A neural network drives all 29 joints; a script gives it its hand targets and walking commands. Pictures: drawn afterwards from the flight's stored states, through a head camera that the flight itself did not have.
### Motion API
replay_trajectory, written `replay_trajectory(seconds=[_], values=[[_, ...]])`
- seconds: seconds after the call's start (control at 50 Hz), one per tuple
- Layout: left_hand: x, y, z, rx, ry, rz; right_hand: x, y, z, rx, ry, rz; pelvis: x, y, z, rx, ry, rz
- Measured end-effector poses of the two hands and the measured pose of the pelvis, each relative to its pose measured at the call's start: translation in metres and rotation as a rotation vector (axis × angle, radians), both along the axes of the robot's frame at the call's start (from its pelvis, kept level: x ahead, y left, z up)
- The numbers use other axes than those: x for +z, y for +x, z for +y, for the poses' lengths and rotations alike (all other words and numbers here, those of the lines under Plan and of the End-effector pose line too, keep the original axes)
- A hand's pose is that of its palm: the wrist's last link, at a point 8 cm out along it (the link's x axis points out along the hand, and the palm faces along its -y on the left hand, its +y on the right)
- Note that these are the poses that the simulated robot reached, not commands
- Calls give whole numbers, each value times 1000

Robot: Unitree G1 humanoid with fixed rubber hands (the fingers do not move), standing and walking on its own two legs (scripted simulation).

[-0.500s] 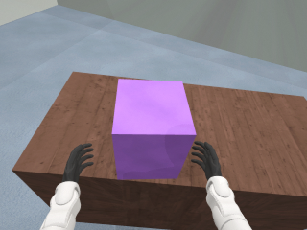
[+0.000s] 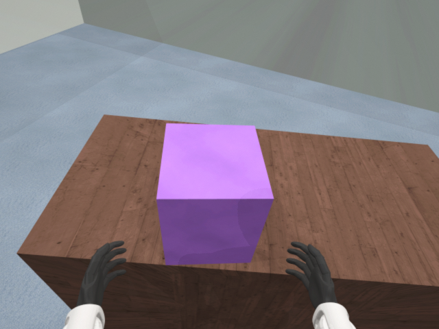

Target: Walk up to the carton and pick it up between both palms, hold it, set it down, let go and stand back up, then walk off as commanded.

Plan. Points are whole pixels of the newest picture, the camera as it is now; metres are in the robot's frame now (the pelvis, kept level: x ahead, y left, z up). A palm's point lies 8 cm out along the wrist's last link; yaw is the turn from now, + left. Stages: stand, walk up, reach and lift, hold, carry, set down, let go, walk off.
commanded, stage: set down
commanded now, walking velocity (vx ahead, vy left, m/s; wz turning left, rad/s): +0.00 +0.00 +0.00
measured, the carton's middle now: (210, 195) +0.41 +0.05 -0.01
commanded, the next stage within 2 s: none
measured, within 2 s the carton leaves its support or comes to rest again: neither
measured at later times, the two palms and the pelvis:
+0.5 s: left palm (93, 307) +0.17 +0.23 -0.02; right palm (334, 319) +0.18 -0.18 -0.02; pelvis +0.01 -0.01 +0.00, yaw -1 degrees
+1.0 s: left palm (94, 311) +0.17 +0.23 -0.05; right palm (332, 323) +0.18 -0.19 -0.04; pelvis +0.02 +0.01 +0.00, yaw -1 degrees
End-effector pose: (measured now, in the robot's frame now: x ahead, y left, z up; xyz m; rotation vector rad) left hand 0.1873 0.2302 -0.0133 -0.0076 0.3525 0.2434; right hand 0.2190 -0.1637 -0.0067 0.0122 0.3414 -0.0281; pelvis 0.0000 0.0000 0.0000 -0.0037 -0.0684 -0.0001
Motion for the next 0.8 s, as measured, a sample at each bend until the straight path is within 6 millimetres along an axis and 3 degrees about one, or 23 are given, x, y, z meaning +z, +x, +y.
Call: replay_trajectory(seconds=[0.34, 0.8], values=[[0, -20, -6, -7, 0, 68, -3, -37, -21, -43, -8, 35, 0, 3, -5, -18, 15, -37], [-22, -20, 2, -48, 43, 199, -26, -37, -19, -13, -49, 140, 2, 15, 4, -22, 8, -33]])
